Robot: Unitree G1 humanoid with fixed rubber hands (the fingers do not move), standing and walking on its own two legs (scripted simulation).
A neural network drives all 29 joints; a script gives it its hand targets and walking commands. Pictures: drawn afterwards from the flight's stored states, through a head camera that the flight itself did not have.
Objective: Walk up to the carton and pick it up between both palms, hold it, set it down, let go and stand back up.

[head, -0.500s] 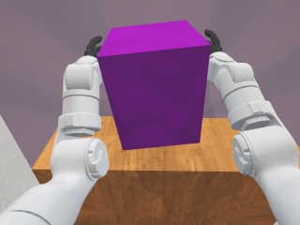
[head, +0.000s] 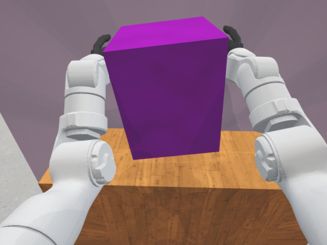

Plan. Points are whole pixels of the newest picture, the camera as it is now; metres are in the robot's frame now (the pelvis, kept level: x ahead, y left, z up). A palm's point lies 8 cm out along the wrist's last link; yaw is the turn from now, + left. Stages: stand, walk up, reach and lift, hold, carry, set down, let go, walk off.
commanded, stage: hold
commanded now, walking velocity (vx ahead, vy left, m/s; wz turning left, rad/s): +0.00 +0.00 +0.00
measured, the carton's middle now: (168, 86) +0.37 +0.00 +0.27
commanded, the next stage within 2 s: none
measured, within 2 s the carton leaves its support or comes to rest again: neither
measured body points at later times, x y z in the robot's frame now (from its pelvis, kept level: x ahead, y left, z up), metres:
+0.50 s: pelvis +0.00 +0.00 +0.00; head -0.10 +0.02 +0.44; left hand +0.39 +0.15 +0.32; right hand +0.38 -0.14 +0.34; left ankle +0.01 +0.12 -0.75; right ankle +0.00 -0.10 -0.75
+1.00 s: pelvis +0.00 +0.00 +0.00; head -0.10 +0.02 +0.44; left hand +0.39 +0.16 +0.33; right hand +0.38 -0.14 +0.34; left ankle +0.01 +0.12 -0.75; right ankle +0.00 -0.10 -0.75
